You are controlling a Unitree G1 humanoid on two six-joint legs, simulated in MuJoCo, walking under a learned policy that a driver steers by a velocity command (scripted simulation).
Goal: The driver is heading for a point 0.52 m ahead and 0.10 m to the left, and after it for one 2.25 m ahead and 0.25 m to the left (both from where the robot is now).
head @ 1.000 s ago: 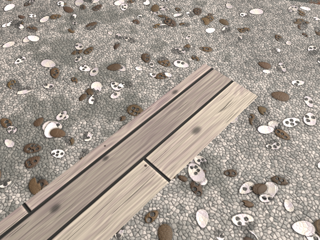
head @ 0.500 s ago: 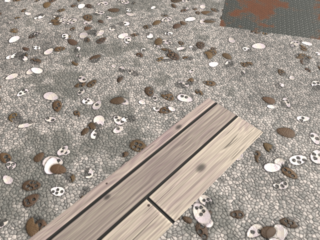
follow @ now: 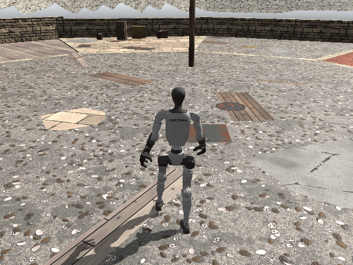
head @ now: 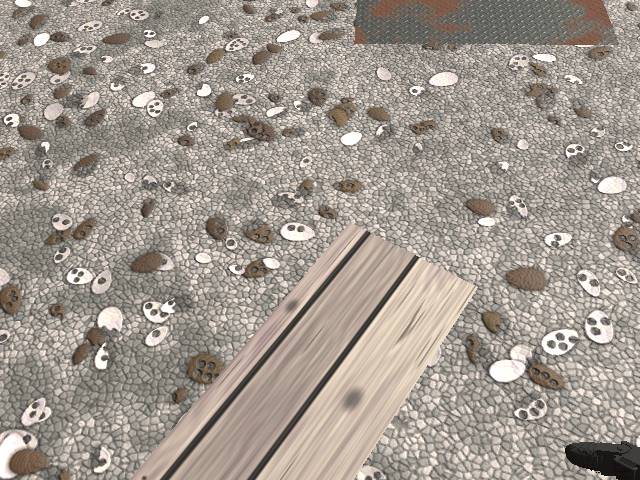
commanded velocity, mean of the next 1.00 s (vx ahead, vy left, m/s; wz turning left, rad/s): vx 0.35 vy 0.00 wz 0.21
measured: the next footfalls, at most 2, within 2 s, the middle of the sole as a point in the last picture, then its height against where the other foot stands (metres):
left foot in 0.12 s outside the picture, level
right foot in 0.60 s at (428, 450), level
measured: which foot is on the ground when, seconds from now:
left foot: up 0.00-0.10, down 0.12-0.60, up 0.62-1.00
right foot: down 0.00-0.14, up 0.16-0.58, down 0.60-1.00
